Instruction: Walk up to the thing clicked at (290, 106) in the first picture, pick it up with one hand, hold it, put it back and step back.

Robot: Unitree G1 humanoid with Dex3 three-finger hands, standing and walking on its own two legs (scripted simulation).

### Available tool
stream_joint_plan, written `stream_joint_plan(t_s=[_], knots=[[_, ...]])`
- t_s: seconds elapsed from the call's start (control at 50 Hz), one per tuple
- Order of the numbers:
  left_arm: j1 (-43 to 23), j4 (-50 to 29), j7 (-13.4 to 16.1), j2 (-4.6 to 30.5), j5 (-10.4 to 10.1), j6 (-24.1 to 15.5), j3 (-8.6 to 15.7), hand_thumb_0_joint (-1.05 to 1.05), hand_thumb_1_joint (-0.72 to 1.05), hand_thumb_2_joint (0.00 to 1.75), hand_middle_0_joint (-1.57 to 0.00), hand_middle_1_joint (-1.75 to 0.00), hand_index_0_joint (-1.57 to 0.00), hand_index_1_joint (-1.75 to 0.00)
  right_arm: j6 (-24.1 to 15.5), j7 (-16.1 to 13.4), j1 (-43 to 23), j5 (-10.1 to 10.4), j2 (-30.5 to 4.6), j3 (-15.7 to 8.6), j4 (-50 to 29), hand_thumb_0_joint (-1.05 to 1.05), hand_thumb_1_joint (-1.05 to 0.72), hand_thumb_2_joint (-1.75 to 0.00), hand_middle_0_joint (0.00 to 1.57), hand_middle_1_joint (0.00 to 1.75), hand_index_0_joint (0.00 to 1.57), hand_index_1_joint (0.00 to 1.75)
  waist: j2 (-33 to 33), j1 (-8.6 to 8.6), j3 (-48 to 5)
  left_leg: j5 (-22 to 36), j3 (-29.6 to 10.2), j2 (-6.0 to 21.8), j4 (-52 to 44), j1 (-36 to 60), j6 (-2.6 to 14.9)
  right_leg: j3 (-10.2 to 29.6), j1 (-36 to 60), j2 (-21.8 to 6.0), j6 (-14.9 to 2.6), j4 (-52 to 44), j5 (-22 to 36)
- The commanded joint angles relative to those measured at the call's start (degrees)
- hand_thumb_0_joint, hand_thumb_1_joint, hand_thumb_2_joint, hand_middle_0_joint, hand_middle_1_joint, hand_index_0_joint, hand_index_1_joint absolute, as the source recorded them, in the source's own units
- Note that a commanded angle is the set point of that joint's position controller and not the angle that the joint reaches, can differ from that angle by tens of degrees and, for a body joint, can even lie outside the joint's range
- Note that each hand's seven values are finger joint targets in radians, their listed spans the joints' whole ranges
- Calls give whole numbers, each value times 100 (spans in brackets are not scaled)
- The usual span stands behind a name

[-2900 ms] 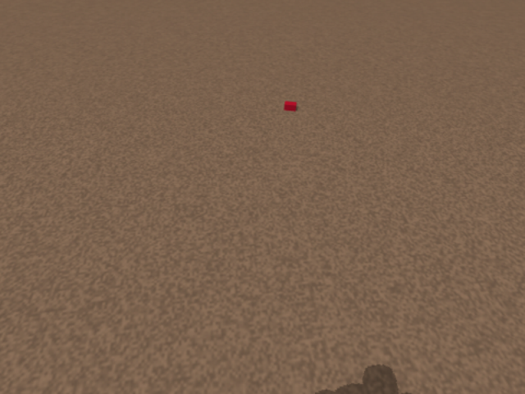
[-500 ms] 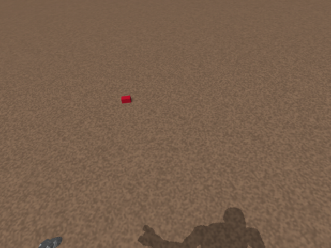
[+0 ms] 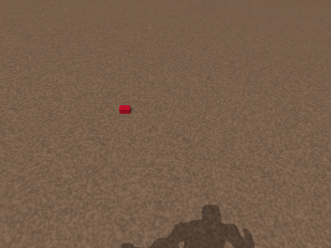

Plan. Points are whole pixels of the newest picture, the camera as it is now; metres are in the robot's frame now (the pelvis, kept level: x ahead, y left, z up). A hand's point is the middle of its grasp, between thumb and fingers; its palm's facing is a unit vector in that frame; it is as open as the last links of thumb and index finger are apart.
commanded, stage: walk up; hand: left
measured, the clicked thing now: (125, 109) +1.30 +0.38 -0.74
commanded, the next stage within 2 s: none
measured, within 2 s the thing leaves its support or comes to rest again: neither
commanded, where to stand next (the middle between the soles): +0.88 +0.14 m, yaw -2 degrees
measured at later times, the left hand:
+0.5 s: hand (78, 197) +0.29 +0.27 -0.11, palm faces +0.00 -0.91 -0.42, open 7.4 cm
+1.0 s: hand (78, 142) +0.50 +0.34 -0.14, palm faces -0.07 -0.93 -0.35, open 7.4 cm
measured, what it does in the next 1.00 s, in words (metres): walks ahead: right foot, then left foot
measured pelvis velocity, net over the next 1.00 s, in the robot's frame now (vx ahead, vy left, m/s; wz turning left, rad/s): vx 0.43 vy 0.07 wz -0.01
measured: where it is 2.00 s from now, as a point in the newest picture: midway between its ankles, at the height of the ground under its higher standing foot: (147, 167)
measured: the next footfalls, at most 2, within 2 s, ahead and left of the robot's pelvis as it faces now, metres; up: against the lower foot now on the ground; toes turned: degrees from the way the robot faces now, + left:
right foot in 0.28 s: +0.30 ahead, -0.13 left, +0.00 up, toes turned -6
left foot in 0.70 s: +0.46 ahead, +0.18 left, +0.00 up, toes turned +7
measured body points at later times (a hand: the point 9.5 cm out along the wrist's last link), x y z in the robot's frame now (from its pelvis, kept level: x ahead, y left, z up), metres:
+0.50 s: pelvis +0.23 -0.01 +0.01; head +0.24 -0.04 +0.46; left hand +0.29 +0.31 -0.08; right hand +0.31 -0.33 -0.13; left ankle +0.26 +0.14 -0.67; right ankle +0.26 -0.13 -0.73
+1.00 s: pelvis +0.43 +0.07 +0.01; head +0.46 +0.08 +0.45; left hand +0.51 +0.39 -0.11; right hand +0.49 -0.25 -0.10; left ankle +0.42 +0.17 -0.73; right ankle +0.52 -0.07 -0.69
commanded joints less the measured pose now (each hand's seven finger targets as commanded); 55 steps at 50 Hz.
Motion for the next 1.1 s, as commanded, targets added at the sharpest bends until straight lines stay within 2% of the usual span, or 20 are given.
stream_joint_plan(t_s=[0.0,0.08,0.22,0.24,0.26,0.28,0.3,0.34,0.42,0.58,0.66,0.68,0.7,0.72,0.74,0.76,0.82,0.94,1.02,1.08], knots=[[238,-374,-28,1003,-15,-144,255,0,90,90,-20,-30,-20,-30,-122,-150,389,65,-1509,-356,-336,0,-90,-90,20,30,20,30,1126,-117,-436,1409,-1220,1233,-1584,1147,1065,71,-1008,-384,77,-598,318],[-348,-645,-123,882,84,-140,261,0,90,90,-20,-30,-20,-30,-157,-137,505,18,-1638,-382,-447,0,-90,-90,20,30,20,30,1009,-219,-189,1512,-1089,1417,-1693,1209,1359,-174,-1111,-499,186,-2011,723],[-5,-411,-129,960,122,-172,460,0,90,90,-20,-30,-20,-30,-26,-120,217,34,-1475,-285,-642,0,-90,-90,20,30,20,30,536,249,-273,93,-461,809,-459,-338,765,-571,1508,65,-26,-3146,1513],[510,-297,-67,1191,135,-228,569,0,90,90,-20,-30,-20,-30,-23,-115,367,-2,-1248,-194,-645,0,-90,-90,20,30,20,30,-131,513,-590,199,-247,498,784,-746,602,-278,2422,-17,-162,-3381,867],[1156,-251,28,1708,176,-297,732,0,90,90,-20,-30,-20,-30,-24,-97,648,-8,-869,-80,-703,0,-90,-90,20,30,20,30,-1467,718,-992,-1046,13,-115,2616,-1394,308,1770,2959,-1428,-433,-4241,-303],[1181,-308,51,2069,89,-304,729,0,90,90,-20,-30,-20,-30,26,-140,594,24,-1284,-185,-679,0,-90,-90,20,30,20,30,-1317,683,-981,-1835,-480,-502,3425,-2054,154,4077,2941,-2363,-1013,-5231,-895],[725,-450,75,1946,47,-289,670,0,90,90,-20,-30,-20,-30,76,-189,442,-13,-1577,-254,-518,0,-90,-90,20,30,20,30,-554,521,-691,-1671,-1003,-135,3822,-2149,114,4039,2468,-2439,-1286,-5232,-1171],[56,-608,111,1560,52,-296,581,0,90,90,-20,-30,-20,-30,99,-174,498,70,-1496,-251,-296,0,-90,-90,20,30,20,30,-294,238,-281,-877,-1126,189,3587,-2015,103,2412,1760,-1819,-1050,-5143,-541],[-125,-683,76,1272,100,-359,486,0,90,90,-20,-30,-20,-30,207,-13,785,-39,-1309,-291,-38,0,-90,-90,20,30,20,30,-540,-41,-146,-258,-859,321,2492,-1315,-71,872,862,-1229,-891,-5267,290],[-58,-744,37,1512,136,-354,552,0,90,90,-20,-30,-20,-30,134,183,-144,-106,-1178,-335,-318,0,-90,-90,20,30,20,30,-467,139,-160,482,-409,408,354,-576,-116,298,648,-1284,-886,-5037,-192],[-319,-754,50,1449,155,-264,471,0,90,90,-20,-30,-20,-30,80,116,656,-113,-1395,-456,-46,0,-90,-90,20,30,20,30,-41,-458,-343,33,-137,101,-27,1050,26,28,-32,-1136,-613,-3799,412],[-44,-733,52,1150,170,-243,350,0,90,90,-20,-30,-20,-30,24,34,1223,-121,-1621,-532,129,0,-90,-90,20,30,20,30,768,-672,-703,-639,-452,68,-428,1944,209,-322,-314,-759,-435,-2177,1203],[261,-791,25,598,82,-228,193,0,90,90,-20,-30,-20,-30,-27,-58,1610,-183,-2186,-670,97,0,-90,-90,20,30,20,30,2379,-748,-877,-1586,-2794,1467,-1395,2578,680,-684,-1527,23,-26,-207,243],[66,-727,133,997,51,-196,294,0,90,90,-20,-30,-20,-30,-23,-74,1476,-12,-2410,-685,-45,0,-90,-90,20,30,20,30,2034,-715,-640,-1750,-4351,2220,-2053,2266,1286,-210,-2104,308,-59,323,-908],[-217,-671,187,1275,78,-182,278,0,90,90,-20,-30,-20,-30,11,-103,1231,39,-2224,-659,-65,0,-90,-90,20,30,20,30,1091,-588,-299,-1459,-3868,2157,-1897,1726,1399,266,-2169,32,-101,638,-653],[-54,-576,155,1203,35,-179,253,0,90,90,-20,-30,-20,-30,-5,-144,883,53,-1925,-533,-188,0,-90,-90,20,30,20,30,732,-353,-165,-715,-2885,1742,-1730,1431,1143,475,-1890,-110,-91,440,-213],[408,-293,64,1089,8,-143,286,0,90,90,-20,-30,-20,-30,-73,-181,521,67,-1625,-377,-280,0,-90,-90,20,30,20,30,1125,-45,-127,400,-1579,1307,-1601,836,1059,230,-1207,-409,18,-388,233],[-283,-600,-67,862,118,-101,296,0,90,90,-20,-30,-20,-30,-88,-171,743,0,-1677,-393,-442,0,-90,-90,20,30,20,30,1093,-255,-44,728,-1256,1394,-1689,1005,1334,-231,-1056,-419,177,-1956,688],[-413,-628,-82,710,118,-155,317,0,90,90,-20,-30,-20,-30,-14,-161,636,-10,-1578,-359,-571,0,-90,-90,20,30,20,30,1003,-211,-131,1583,-683,1012,-1103,855,1061,-553,-287,-77,93,-2828,1224],[373,-400,11,947,132,-233,460,0,90,90,-20,-30,-20,-30,51,-165,593,46,-1343,-262,-732,0,-90,-90,20,30,20,30,165,283,-622,1365,-404,679,382,125,713,-551,1714,229,-71,-3571,1360]])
